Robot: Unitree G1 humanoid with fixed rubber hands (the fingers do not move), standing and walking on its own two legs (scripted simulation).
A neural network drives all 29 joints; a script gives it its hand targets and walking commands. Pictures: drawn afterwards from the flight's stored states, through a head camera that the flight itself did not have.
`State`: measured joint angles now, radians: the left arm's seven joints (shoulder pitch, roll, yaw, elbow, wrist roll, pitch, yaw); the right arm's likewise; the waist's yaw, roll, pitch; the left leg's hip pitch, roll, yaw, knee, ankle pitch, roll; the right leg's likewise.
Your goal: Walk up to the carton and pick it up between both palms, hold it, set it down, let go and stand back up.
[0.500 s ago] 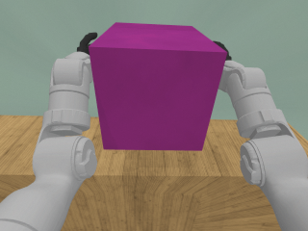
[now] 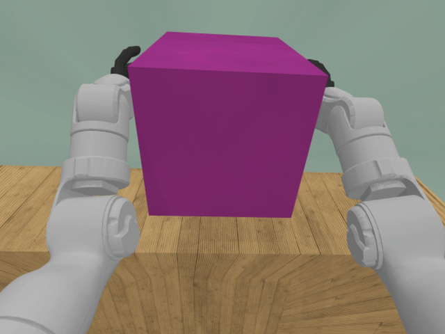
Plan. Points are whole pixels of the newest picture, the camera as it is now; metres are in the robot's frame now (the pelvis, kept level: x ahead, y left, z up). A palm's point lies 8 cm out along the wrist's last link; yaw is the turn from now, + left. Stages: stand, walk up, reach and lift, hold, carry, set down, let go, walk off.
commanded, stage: hold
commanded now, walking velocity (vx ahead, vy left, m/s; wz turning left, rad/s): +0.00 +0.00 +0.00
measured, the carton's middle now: (222, 114) +0.41 +0.01 +0.29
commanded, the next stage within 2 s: none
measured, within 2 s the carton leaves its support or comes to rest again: neither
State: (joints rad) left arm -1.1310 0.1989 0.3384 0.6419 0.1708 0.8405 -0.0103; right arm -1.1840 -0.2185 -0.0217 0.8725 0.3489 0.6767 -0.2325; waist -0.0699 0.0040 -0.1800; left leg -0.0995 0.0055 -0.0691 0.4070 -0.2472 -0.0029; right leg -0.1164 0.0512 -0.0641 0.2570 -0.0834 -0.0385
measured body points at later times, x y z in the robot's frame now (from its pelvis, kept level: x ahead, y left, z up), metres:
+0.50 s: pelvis +0.00 +0.00 +0.00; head -0.11 +0.01 +0.44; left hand +0.38 +0.16 +0.35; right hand +0.37 -0.16 +0.34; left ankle -0.01 +0.12 -0.75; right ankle +0.04 -0.10 -0.75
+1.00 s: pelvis +0.00 -0.01 +0.00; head -0.11 +0.01 +0.44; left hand +0.38 +0.17 +0.34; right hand +0.37 -0.16 +0.33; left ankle -0.01 +0.12 -0.75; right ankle +0.04 -0.10 -0.75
